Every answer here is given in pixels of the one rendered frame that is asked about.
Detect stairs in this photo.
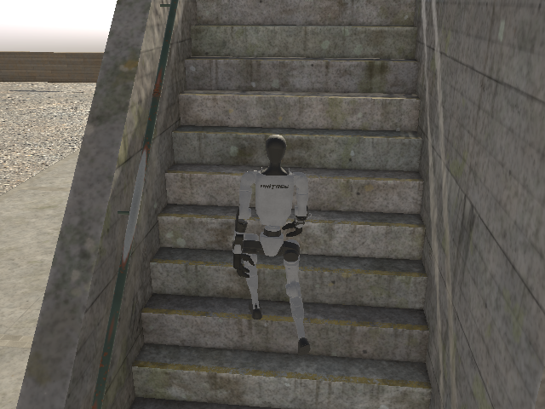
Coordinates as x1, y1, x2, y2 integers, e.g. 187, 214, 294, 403
130, 0, 432, 409

